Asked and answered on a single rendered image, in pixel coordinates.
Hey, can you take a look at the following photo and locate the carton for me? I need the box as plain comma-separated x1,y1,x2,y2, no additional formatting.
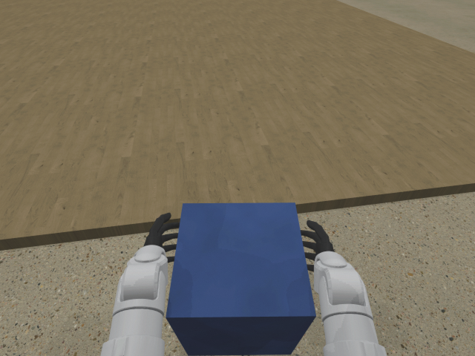
166,202,316,356

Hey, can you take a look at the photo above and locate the right robot forearm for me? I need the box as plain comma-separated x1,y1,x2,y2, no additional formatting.
314,251,387,356

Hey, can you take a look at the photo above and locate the left robot forearm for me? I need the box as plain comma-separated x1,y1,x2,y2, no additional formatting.
100,245,168,356

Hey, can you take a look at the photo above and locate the right robot hand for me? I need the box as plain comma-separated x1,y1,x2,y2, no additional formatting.
301,220,335,272

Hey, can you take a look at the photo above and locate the left robot hand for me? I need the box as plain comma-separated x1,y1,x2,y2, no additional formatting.
143,213,180,263

